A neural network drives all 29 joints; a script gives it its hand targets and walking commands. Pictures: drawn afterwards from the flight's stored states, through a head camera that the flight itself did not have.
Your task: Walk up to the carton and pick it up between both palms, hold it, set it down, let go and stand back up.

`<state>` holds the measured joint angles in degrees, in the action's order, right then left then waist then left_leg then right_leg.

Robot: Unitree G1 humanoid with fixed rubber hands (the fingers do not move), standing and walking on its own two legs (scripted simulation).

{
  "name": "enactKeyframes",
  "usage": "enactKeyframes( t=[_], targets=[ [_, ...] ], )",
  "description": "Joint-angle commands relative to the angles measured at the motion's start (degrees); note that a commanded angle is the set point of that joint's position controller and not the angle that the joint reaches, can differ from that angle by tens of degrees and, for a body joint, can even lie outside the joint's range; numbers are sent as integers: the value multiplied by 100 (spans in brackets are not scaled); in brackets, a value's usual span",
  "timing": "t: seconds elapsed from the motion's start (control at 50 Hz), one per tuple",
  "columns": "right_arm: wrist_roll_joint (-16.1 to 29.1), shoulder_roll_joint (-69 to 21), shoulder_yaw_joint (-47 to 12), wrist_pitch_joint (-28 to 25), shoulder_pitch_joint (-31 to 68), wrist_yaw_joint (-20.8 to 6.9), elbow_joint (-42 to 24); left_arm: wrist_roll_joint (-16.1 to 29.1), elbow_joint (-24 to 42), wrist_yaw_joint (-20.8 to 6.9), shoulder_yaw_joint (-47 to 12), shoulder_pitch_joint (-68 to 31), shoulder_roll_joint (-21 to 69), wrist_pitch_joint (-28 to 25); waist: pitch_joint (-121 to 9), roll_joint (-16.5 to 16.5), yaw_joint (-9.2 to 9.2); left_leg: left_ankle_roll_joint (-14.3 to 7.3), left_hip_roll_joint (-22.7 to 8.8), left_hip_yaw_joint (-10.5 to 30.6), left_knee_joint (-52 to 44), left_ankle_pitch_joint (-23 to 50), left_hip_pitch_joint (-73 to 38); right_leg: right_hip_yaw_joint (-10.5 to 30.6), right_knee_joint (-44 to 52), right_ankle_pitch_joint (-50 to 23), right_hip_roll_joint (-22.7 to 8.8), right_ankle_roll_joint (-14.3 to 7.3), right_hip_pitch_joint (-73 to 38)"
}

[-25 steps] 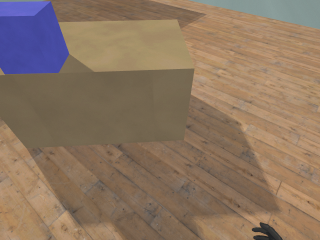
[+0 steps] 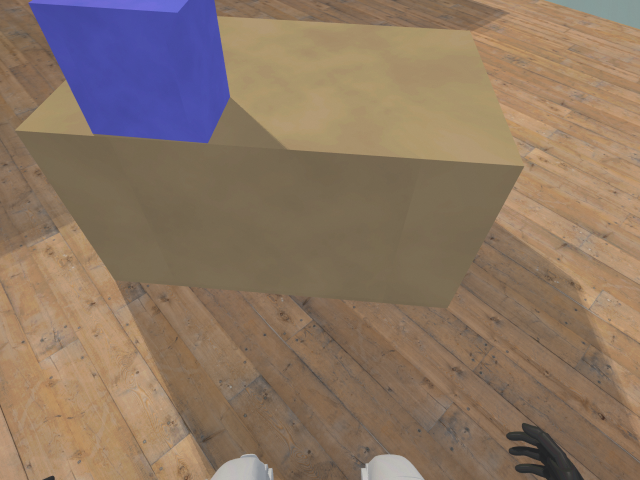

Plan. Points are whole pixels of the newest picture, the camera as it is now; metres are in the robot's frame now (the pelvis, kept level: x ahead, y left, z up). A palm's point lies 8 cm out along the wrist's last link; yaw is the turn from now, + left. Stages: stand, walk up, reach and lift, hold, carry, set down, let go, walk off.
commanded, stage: walk up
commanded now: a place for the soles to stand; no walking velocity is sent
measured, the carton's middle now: (148, 58) +0.96 +0.37 +0.05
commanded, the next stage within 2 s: none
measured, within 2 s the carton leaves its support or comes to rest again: neither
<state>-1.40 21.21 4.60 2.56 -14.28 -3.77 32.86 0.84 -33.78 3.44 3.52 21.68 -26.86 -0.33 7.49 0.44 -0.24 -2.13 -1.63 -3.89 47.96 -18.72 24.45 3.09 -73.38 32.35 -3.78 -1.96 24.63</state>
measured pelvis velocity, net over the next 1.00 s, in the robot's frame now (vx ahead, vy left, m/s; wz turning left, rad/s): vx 0.32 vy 0.30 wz -0.04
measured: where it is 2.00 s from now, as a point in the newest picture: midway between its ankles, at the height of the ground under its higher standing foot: (170, 396)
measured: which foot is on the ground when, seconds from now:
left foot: down 0.00-0.12, up 0.14-0.42, down 0.44-0.72, up 0.74-1.00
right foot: up 0.00-0.10, down 0.12-0.46, up 0.48-0.70, down 0.72-1.00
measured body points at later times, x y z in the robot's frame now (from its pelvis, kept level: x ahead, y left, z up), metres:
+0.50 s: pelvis +0.19 +0.15 -0.02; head +0.20 +0.13 +0.43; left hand +0.25 +0.50 -0.07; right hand +0.33 -0.17 -0.09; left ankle +0.31 +0.29 -0.70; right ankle +0.12 -0.07 -0.67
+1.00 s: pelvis +0.32 +0.30 +0.00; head +0.34 +0.27 +0.44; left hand +0.42 +0.63 -0.05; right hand +0.42 -0.05 -0.09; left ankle +0.44 +0.46 -0.68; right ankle +0.30 +0.09 -0.69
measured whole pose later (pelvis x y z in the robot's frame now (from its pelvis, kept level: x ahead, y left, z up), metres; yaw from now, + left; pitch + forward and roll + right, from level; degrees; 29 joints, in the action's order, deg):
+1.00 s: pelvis +0.32 +0.30 +0.00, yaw -2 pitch -5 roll -1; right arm -2.1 26.9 8.2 5.7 -17.1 -5.9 32.6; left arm -2.4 -30.4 5.4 2.9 24.9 -26.9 -3.7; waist 7.8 -4.3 0.6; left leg -0.7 -6.0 2.6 52.8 -20.3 29.5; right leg 0.1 -48.6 27.6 -9.2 1.5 15.7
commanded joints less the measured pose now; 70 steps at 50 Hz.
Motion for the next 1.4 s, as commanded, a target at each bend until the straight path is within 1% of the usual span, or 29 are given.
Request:
enactKeyframes(
  t=[0.0,0.06,0.1,0.12,0.14,0.18,0.22,0.38,0.42,0.44,0.46,0.48,0.56,0.62,0.68,0.7,0.72,0.74,0.8,0.92,0.98,1.0,1.02,1.04,1.06,1.22,1.26,1.3,1.38],
  targets=[
    [-82,1495,558,-161,-163,199,-610,-52,415,51,355,436,-1044,-216,-561,-1060,365,-1367,-1602,2483,-2648,-1289,-707,-19,1100,355,-171,-8,642],
    [-62,1372,496,-154,294,103,-707,-17,271,42,314,747,-849,-273,-498,-962,70,-1068,-1344,1540,-2228,-1068,35,-540,2717,-864,62,-82,-596],
    [-149,1119,347,-56,714,14,-739,-149,-84,110,448,1689,-1003,-315,-625,-175,-696,-427,-751,677,-625,-1925,1986,-303,3660,-1252,181,-229,-3075],
    [-92,782,256,-29,924,-1,-1094,-291,0,155,678,1942,-1751,-307,-663,1300,-901,34,-44,-101,1306,-1728,2661,2815,5421,1636,-1540,-742,-2730],
    [-49,1390,466,33,984,32,-1130,-314,441,254,673,1299,-1906,-321,-243,675,-810,112,58,977,2066,-1590,2933,4758,6406,2660,-2386,-1170,-2017],
    [-21,1610,574,60,826,-25,-1086,-403,620,333,619,653,-1826,-465,420,90,-403,229,-274,1374,2792,-1101,3053,3866,5987,2204,-2358,-1585,-1841],
    [-95,1460,610,12,219,-79,-859,-389,681,290,540,441,-1592,-562,-12,65,-28,261,-399,1255,2651,-744,2364,2408,5393,376,-1911,-1294,-1538],
    [-19,1099,502,-47,180,-273,-717,-233,878,179,577,208,-1585,-467,-343,917,10,5,-267,-23,135,409,-411,-61,4277,-1937,-1142,-731,-151],
    [-107,1405,632,-102,-535,-205,-439,-203,897,120,452,231,-1389,-347,-565,320,424,-90,91,-97,-614,409,-1729,-505,3173,-2200,-917,-457,321],
    [-123,1909,802,-109,-1161,-148,-309,-160,965,83,388,415,-1098,-317,-1092,-894,859,-290,-216,601,-998,139,-2553,-819,1477,-2305,-563,-178,603],
    [-52,2341,862,-106,-1259,-95,-549,17,1266,87,360,95,-1048,-284,-1633,-2046,1073,-964,-1685,3392,-2635,-1358,-2378,-596,-141,530,443,128,1308],
    [23,2315,842,-92,-1053,-23,-654,95,1281,166,427,-222,-1162,-226,-1448,-1342,989,-1459,-2093,4556,-3190,-1975,-2033,213,-775,647,552,102,1546],
    [-48,1810,679,-13,-55,162,-757,11,624,204,448,560,-1311,-174,-664,-1395,280,-1269,-1650,2570,-2608,-1726,-779,28,89,260,-106,70,899],
    [-120,1453,520,-93,7,166,-720,-16,455,175,329,450,-1063,-219,-311,-1202,321,-1225,-1636,2166,-2264,-47,-261,-82,1377,314,-60,-81,339],
    [-79,1248,355,30,500,90,-804,-92,-8,213,333,1256,-897,-311,-565,-777,-297,-704,-1192,1204,-1500,-897,973,-445,3602,-1427,136,-192,-1943],
    [-91,956,286,60,523,38,-945,-207,-72,250,500,1634,-1291,-311,-639,410,-566,-243,-737,647,-258,-1917,2061,892,4420,-134,-452,-499,-2695],
    [-56,1012,297,102,672,15,-1200,-348,125,278,684,1493,-1930,-297,-394,1400,-728,149,-33,229,1332,-1793,2691,4286,6037,2533,-2159,-1230,-2189],
    [-89,1561,483,159,740,34,-1126,-313,454,386,658,949,-1913,-311,198,255,-635,177,-263,1033,1860,-1352,2790,4369,6198,2557,-2524,-1379,-1610],
    [-36,1509,635,159,221,-51,-980,-358,644,368,600,285,-1801,-481,57,303,5,296,-268,1377,2556,-858,2109,2596,5289,751,-1918,-1250,-1304],
    [-89,1027,472,120,69,-205,-862,-341,787,308,547,328,-1562,-535,-196,738,-60,245,-598,671,833,-238,1232,640,4287,-2227,-1401,-1073,-1054],
    [-42,1166,571,59,-426,-231,-629,-258,855,259,526,-106,-1650,-377,-518,895,404,-30,-124,19,-336,314,-1408,11,3782,-1346,-1186,-688,458],
    [-46,1495,683,39,-778,-194,-412,-248,866,235,471,-1,-1414,-278,-756,-15,518,-10,155,29,-582,6,-2115,-404,2842,-717,-812,-481,820],
    [-66,2051,811,18,-1256,-150,-421,-209,932,190,367,82,-1118,-246,-890,-1256,885,-314,-586,1488,-1594,-801,-2248,-897,1184,-644,-294,-156,1231],
    [-28,2269,791,-18,-1070,-82,-551,19,1185,220,361,-214,-1136,-212,-966,-2056,912,-1159,-1653,3817,-2778,-839,-1654,-562,206,864,468,74,1516],
    [24,2298,824,4,-1073,-49,-572,28,1197,276,359,-598,-1116,-187,-717,-1261,938,-1501,-1804,4132,-2874,-1061,-1203,199,-432,829,453,22,1544],
    [-105,1449,375,88,378,125,-738,-69,-25,228,347,1181,-942,-316,-576,-812,-342,-522,-1000,1265,-1181,-672,1111,-347,3720,-997,107,-289,-1976],
    [22,1342,372,89,449,88,-893,-292,254,263,625,693,-1880,-312,-658,965,-399,157,-78,588,991,-1637,1560,3667,5400,426,-2278,-1418,-1484],
    [128,1508,472,100,572,61,-771,-259,437,268,622,74,-1873,-368,163,845,-284,201,-234,1057,1578,-1469,1613,3198,5235,-675,-2381,-1813,-1205],
    [29,1317,485,-72,36,82,-306,-282,523,101,400,-420,-1460,-397,-635,910,163,93,-289,598,97,-666,-110,1069,3950,-2968,-1320,-957,-954]
  ],
)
